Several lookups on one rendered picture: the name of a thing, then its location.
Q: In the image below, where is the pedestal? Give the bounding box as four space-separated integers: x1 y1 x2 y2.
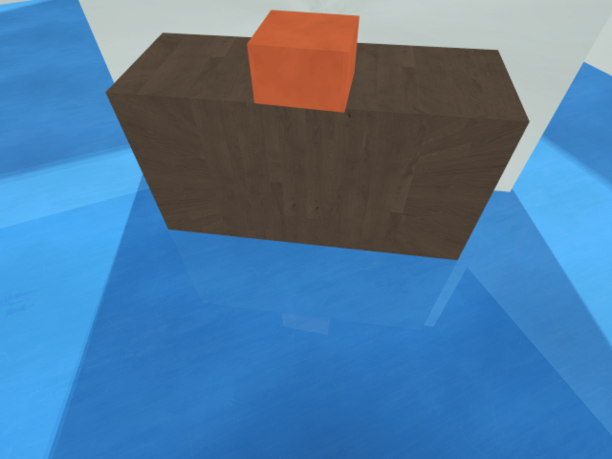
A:
105 33 530 260

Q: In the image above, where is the carton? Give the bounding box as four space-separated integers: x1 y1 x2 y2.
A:
247 10 360 113

